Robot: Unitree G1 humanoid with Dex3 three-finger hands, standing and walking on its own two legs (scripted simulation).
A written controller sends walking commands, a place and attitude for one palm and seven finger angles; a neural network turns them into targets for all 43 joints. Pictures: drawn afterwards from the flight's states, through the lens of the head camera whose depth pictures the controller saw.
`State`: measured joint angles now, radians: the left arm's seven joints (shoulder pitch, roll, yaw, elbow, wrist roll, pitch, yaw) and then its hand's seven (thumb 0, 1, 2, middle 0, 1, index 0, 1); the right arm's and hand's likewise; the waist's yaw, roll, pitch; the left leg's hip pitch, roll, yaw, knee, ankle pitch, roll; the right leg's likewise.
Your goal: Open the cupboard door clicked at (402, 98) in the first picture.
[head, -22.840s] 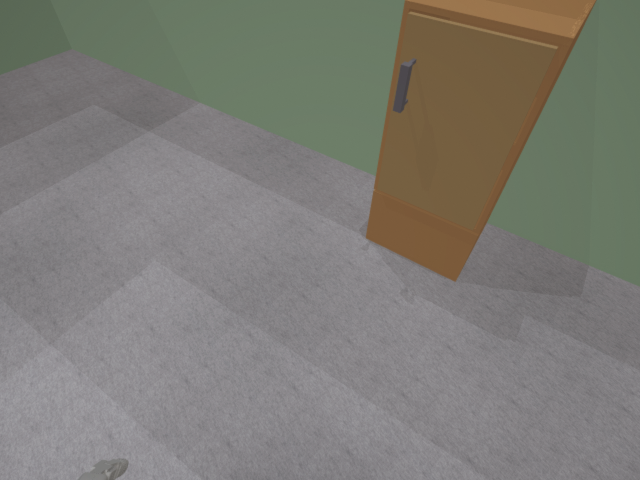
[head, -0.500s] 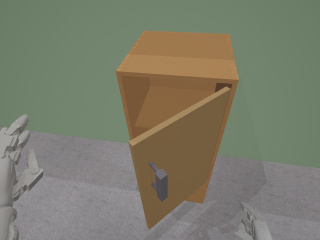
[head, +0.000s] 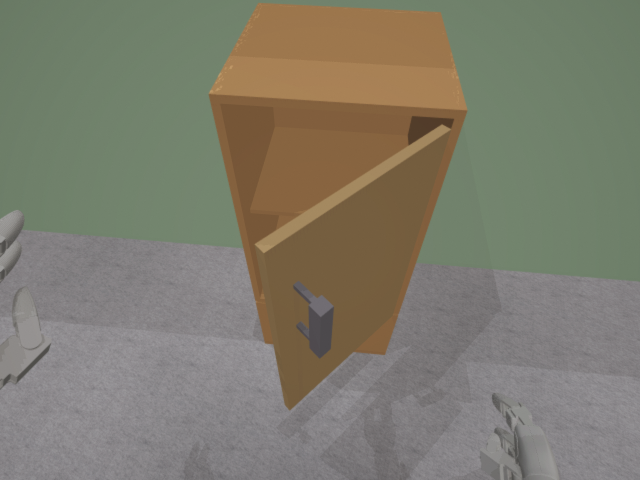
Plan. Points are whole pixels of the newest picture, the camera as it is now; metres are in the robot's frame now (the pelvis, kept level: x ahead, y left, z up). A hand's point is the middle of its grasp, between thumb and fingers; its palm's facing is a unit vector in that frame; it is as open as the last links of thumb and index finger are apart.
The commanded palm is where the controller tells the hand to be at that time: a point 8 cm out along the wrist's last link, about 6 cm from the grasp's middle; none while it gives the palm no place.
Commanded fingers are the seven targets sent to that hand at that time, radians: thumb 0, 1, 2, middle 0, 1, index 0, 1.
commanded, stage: step back with the hand held close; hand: left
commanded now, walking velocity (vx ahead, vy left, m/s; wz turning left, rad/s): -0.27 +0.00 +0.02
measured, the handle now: (310, 319) +0.34 +0.04 -0.04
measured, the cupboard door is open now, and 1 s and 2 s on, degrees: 48 48 48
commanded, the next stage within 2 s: stop stepping back and stand still in 0.74 s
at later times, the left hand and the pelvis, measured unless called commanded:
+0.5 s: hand out of the picture +0.12 +0.28 +0.17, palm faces +0.45 -0.78 -0.44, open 7.4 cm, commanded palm +0.05 +0.32 +0.18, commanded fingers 0.00 0.90 0.90 -0.20 -0.30 -0.20 -0.30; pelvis -0.08 +0.02 -0.02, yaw +2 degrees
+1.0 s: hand out of the picture +0.04 +0.24 +0.17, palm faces +0.35 -0.79 -0.51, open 7.4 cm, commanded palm -0.02 +0.28 +0.18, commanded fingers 0.00 0.90 0.90 -0.20 -0.30 -0.20 -0.30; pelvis -0.16 -0.02 -0.02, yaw -1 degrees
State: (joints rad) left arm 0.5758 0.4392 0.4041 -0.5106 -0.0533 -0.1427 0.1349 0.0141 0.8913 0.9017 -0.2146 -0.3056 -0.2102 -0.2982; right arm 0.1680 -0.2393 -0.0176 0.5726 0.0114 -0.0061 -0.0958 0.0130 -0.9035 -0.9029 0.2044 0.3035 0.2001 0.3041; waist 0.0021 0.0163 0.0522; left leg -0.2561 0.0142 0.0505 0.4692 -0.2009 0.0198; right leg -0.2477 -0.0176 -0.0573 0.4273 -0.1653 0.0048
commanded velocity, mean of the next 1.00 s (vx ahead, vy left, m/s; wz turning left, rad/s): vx -0.26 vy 0.01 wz -0.01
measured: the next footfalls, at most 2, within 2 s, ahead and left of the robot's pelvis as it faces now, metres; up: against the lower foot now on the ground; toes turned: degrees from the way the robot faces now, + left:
right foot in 0.76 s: -0.19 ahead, -0.11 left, +0.00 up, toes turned -3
left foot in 1.18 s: -0.15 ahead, +0.09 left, +0.00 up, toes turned -2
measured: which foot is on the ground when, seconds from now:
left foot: down 0.00-1.00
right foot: down 0.00-0.46, up 0.48-0.74, down 0.76-1.00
